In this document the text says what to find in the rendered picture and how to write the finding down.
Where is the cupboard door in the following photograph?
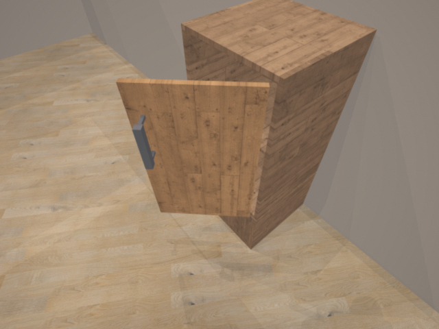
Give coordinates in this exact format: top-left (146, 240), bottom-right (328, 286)
top-left (116, 78), bottom-right (270, 217)

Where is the handle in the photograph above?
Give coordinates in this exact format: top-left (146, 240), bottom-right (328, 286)
top-left (132, 115), bottom-right (156, 169)

